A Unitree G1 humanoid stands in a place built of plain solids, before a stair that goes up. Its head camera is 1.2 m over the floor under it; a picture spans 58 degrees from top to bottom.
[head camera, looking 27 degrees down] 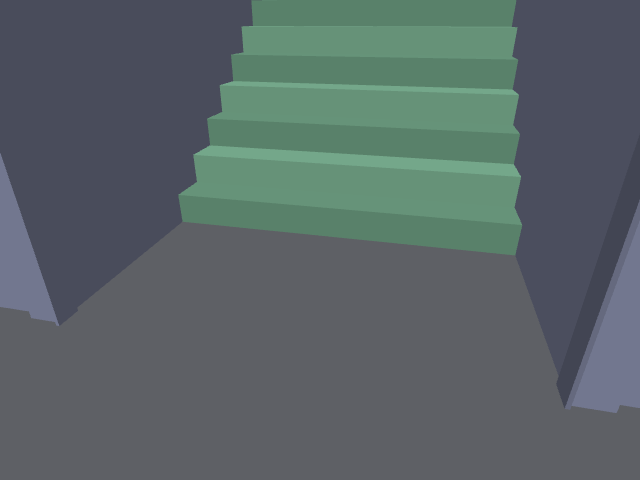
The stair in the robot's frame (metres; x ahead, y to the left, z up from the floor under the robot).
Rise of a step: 0.19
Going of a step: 0.26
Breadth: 2.10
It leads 13 degrees to the right of straight ahead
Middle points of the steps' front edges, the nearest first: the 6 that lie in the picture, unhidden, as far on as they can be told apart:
2.39 -0.10 0.19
2.64 -0.16 0.38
2.89 -0.21 0.58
3.14 -0.27 0.77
3.39 -0.33 0.96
3.65 -0.39 1.15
